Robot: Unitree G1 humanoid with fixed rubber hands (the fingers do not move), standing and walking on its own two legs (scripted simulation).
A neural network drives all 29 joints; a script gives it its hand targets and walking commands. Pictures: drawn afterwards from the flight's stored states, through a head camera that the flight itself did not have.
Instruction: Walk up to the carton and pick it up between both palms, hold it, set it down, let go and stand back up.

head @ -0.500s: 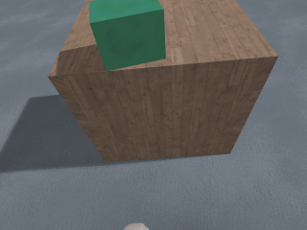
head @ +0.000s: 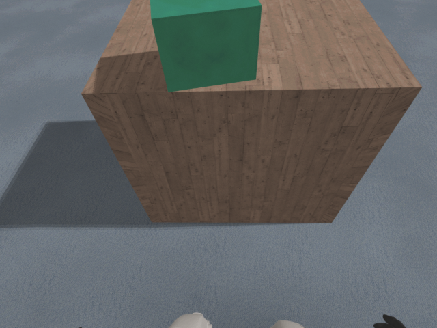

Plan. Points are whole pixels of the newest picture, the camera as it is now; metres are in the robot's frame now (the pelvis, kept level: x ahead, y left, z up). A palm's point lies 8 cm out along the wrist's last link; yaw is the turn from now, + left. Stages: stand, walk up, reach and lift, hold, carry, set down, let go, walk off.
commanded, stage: walk up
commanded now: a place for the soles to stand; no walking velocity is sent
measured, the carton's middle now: (204, 34) +0.78 +0.05 +0.13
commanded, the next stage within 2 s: none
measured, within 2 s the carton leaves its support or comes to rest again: neither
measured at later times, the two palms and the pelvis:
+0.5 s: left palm out of the picture +0.09 +0.33 -0.09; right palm out of the picture +0.07 -0.28 -0.11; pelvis +0.00 +0.03 -0.01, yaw +0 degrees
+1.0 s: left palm out of the picture +0.11 +0.37 -0.09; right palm out of the picture +0.12 -0.29 -0.09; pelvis +0.05 +0.05 -0.01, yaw +1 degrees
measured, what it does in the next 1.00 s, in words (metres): steps on the spot: left foot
